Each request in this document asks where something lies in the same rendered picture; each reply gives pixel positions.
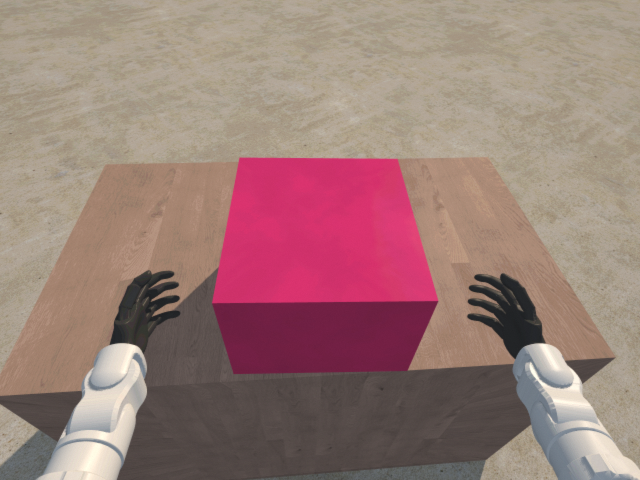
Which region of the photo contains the pedestal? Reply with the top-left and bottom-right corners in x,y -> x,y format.
0,157 -> 616,480

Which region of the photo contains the carton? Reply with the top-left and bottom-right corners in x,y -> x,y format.
212,158 -> 438,374

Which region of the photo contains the robot left forearm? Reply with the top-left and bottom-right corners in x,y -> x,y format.
36,343 -> 147,480

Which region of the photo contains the robot right forearm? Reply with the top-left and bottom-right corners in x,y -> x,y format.
513,343 -> 640,480

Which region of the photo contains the left robot hand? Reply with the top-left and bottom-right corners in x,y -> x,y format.
110,270 -> 180,354

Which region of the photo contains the right robot hand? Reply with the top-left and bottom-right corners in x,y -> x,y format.
467,273 -> 546,359

